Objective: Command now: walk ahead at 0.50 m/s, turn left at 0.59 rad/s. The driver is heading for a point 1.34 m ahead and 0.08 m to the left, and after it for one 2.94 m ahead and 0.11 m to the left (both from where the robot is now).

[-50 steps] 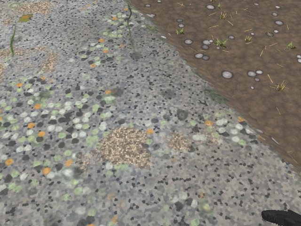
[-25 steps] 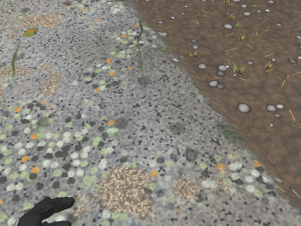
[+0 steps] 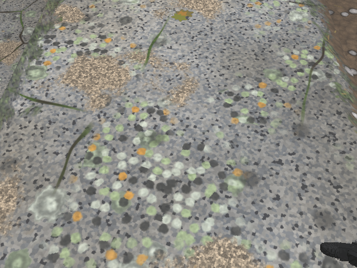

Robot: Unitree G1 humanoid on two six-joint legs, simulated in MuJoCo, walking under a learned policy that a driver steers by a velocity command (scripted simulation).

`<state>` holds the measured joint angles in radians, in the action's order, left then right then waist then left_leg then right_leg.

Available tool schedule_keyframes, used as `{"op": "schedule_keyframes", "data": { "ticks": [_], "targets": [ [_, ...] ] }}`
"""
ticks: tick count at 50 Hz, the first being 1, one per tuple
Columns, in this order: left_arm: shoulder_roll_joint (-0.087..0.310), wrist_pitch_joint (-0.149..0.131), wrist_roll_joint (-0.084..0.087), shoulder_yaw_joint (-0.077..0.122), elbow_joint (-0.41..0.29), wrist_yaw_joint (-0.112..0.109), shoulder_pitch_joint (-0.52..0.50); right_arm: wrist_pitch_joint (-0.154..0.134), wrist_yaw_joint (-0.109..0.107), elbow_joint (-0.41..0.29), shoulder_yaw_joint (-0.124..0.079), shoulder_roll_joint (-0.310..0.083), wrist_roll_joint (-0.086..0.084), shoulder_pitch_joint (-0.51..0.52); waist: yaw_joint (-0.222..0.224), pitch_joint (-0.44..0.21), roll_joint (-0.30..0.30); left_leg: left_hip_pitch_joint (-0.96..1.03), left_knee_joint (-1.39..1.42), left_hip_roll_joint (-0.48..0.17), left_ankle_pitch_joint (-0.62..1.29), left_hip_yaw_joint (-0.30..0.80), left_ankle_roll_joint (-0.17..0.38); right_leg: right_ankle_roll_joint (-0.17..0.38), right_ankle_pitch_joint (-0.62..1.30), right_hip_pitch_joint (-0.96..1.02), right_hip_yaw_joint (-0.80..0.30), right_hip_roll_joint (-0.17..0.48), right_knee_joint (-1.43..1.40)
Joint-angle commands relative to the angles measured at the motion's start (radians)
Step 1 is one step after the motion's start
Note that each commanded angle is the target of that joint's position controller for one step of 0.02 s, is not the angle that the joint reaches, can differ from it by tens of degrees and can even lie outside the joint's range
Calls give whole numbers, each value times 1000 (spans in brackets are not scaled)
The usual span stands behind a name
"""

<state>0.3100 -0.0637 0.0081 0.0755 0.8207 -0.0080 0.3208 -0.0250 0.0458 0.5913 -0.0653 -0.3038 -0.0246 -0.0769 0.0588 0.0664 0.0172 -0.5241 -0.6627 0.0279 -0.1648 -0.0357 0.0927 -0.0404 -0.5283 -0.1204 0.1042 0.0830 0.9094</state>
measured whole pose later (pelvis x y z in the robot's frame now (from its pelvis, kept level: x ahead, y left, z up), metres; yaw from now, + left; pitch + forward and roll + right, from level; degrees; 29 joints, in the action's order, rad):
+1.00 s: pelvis +0.54 +0.09 +0.01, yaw +18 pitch +2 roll -1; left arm 0.31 -0.06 0.02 0.04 0.87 0.01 0.38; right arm -0.08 0.03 0.63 -0.04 -0.27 0.00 -0.06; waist 0.07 0.03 -0.01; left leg -0.45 -0.56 0.01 -0.15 -0.02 0.05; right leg 0.01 -0.47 -0.18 -0.03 0.01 0.88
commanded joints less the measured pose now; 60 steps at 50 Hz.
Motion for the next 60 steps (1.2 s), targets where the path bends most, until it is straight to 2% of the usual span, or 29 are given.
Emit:
{"op": "schedule_keyframes", "data": {
  "ticks": [1,2,3,4,8,12,16,19,21,22,23,24,25,27,28,31,36,40,43,45,46,47,48,49,50,51,52,55,60],
  "targets": [
    [146,-74,33,11,-167,18,-112,-25,-9,0,-61,-191,6,-312,-180,-287,100,821,363,-326,-184,699,251,42,39,-734,-192,-40,450],
    [131,-80,18,5,-163,11,-120,-30,-10,-3,-53,-170,4,-255,-135,-206,18,673,362,-282,-81,588,223,47,123,-693,-188,0,369],
    [133,-79,-8,10,-155,3,-115,-30,-13,-13,-45,-145,10,-191,-93,-156,4,542,370,-248,32,505,204,39,171,-625,-188,26,289],
    [139,-68,-15,15,-149,4,-93,-31,-17,-29,-37,-126,23,-152,-57,-142,25,453,392,-223,111,459,199,33,203,-555,-196,43,254],
    [92,-34,-29,4,-157,1,-121,-40,-37,-5,-41,-141,18,-158,-39,-100,24,298,436,-177,255,353,208,-20,303,-505,-165,24,94],
    [48,-40,-24,-17,-192,12,-280,-30,-56,28,-46,-154,6,-215,-99,-67,48,257,420,-113,168,290,145,-33,569,-450,-157,-31,-212],
    [69,-54,-4,-14,-221,31,-377,-21,-61,63,-49,-161,-4,-283,-133,-54,65,303,370,-139,71,368,123,-18,613,-383,-176,-74,-366],
    [100,-64,-1,1,-215,40,-340,-13,-65,77,-46,-146,1,-291,-111,-63,102,396,290,-179,80,436,103,19,515,-341,-183,-72,-412],
    [121,-72,-11,18,-182,34,-217,-10,-62,80,-35,-113,6,-284,-48,-110,113,402,179,-139,206,416,69,70,488,-163,-145,-79,-470],
    [158,-76,-27,31,-170,28,-95,-13,-58,69,-16,-66,16,-282,9,-226,66,332,-30,-89,180,360,34,130,486,54,-237,28,-440],
    [246,-67,-41,56,-139,25,35,-21,-58,60,2,-15,-4,-410,-3,-383,-181,7,-378,47,-77,225,-51,294,326,427,-616,236,-467],
    [202,-59,-10,51,-109,38,86,-29,-61,65,2,-55,-11,-428,9,-379,-304,-182,-557,55,-417,218,-72,339,66,470,-899,316,-599],
    [134,-55,5,30,-116,37,43,-30,-60,62,-18,-131,-15,-329,29,-230,-184,-260,-626,7,-352,240,-71,299,-41,359,-817,286,-628],
    [88,-41,-12,10,-123,33,-52,-32,-58,27,-18,-126,9,-187,3,-74,-80,-244,-566,-57,-229,176,-69,262,132,127,-588,205,-661],
    [69,-41,-19,1,-121,30,-74,-34,-53,26,-19,-111,15,-180,-25,-53,-94,-201,-509,-92,-185,168,-68,252,220,57,-521,173,-682],
    [72,-48,-11,0,-104,29,-75,-32,-45,37,-7,-57,13,-200,-52,-61,-125,-132,-398,-118,-138,122,-80,263,384,-14,-403,132,-732],
    [131,-39,4,12,-66,21,-32,-47,-35,3,17,-16,20,-49,-10,-40,-91,-105,-86,-121,96,78,-100,255,528,-17,-259,109,-767],
    [150,-24,15,13,-25,20,46,-56,-19,-23,18,-21,7,66,32,-22,-90,-40,68,-87,198,52,-99,235,545,18,-222,121,-748],
    [163,-7,20,17,-1,16,72,-61,-7,-45,12,-40,4,106,23,-8,-99,-33,132,-73,127,51,-66,215,594,103,-236,163,-705],
    [181,4,22,21,4,10,54,-64,-6,-28,-3,-70,8,34,-37,-49,-106,97,182,-43,87,23,-33,190,781,128,-213,159,-607],
    [170,8,21,15,4,8,50,-62,-12,9,-24,-106,14,-86,-98,-126,-90,277,206,-20,97,1,-5,167,911,99,-171,117,-465],
    [132,5,5,-2,-14,5,41,-59,-23,46,-46,-161,22,-254,-174,-252,-54,547,167,-113,117,92,44,130,814,-43,-131,73,-234],
    [30,-14,-8,-37,-50,9,131,-50,-30,62,-70,-270,37,-361,-163,-402,182,928,195,-373,-2,521,196,53,382,-443,-68,-77,164],
    [62,-34,2,-33,-37,13,115,-45,-27,73,-53,-203,21,-387,-177,-452,228,942,325,-421,-126,755,235,53,-46,-586,-194,-107,312],
    [138,-44,28,-10,-60,20,35,-46,-26,72,-33,-157,16,-322,-169,-291,156,821,349,-386,-174,631,191,64,4,-670,-205,-47,366],
    [135,-46,30,-11,-74,21,-26,-47,-25,65,-24,-130,17,-257,-144,-197,102,685,370,-341,-126,507,164,68,93,-663,-176,-3,333],
    [123,-41,18,-10,-73,20,-49,-48,-22,65,-15,-100,23,-201,-115,-129,60,564,406,-306,-54,415,150,61,158,-633,-166,25,277],
    [69,-2,15,-13,-46,18,5,-73,-18,78,-11,-73,33,-138,-47,-87,87,377,500,-261,80,257,137,37,263,-501,-178,59,210],
    [47,10,12,-13,-79,17,-96,-91,-35,133,-23,-101,42,-164,-61,-35,39,378,546,-246,216,69,114,17,510,-567,-218,37,5]
  ]
}}
Velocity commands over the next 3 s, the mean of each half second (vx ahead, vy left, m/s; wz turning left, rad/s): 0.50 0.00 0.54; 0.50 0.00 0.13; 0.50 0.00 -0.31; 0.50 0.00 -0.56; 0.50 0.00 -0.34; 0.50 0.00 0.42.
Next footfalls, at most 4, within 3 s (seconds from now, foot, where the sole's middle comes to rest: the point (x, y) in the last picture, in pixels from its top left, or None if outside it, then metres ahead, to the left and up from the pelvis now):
0.44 right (221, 265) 0.44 -0.09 -0.75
0.94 left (136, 210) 0.63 0.23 -0.75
1.48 right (183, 138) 0.97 0.07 -0.75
1.94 left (145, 90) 1.26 0.27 -0.75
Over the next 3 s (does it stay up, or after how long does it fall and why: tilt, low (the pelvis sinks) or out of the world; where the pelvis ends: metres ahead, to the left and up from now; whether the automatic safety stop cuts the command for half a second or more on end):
stays up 1.61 0.02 0.00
